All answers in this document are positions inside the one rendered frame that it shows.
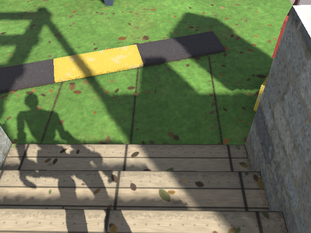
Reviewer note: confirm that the stairs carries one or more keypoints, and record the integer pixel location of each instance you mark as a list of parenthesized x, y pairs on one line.
[(133, 188)]

